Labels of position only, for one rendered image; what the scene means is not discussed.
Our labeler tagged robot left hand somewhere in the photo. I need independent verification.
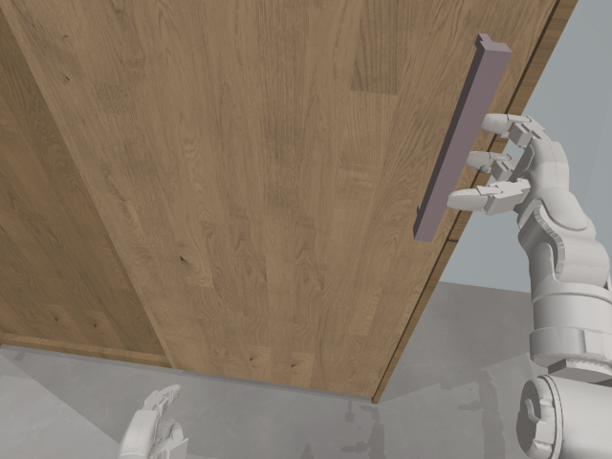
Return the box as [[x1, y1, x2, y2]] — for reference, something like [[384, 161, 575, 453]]
[[116, 384, 188, 459]]

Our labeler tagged robot right hand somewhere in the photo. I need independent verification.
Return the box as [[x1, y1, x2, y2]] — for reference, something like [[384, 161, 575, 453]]
[[446, 114, 569, 216]]

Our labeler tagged wardrobe door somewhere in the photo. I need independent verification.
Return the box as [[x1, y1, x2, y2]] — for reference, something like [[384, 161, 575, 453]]
[[0, 7, 166, 356], [0, 0, 557, 398]]

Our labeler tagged right robot upper arm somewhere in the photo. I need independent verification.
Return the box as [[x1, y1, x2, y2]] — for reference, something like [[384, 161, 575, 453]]
[[516, 375, 612, 459]]

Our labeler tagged robot right forearm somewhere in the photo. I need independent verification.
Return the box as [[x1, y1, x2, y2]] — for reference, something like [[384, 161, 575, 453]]
[[516, 188, 612, 387]]

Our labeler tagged handle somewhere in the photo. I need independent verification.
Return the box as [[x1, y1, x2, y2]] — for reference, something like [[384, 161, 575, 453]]
[[413, 33, 512, 242]]

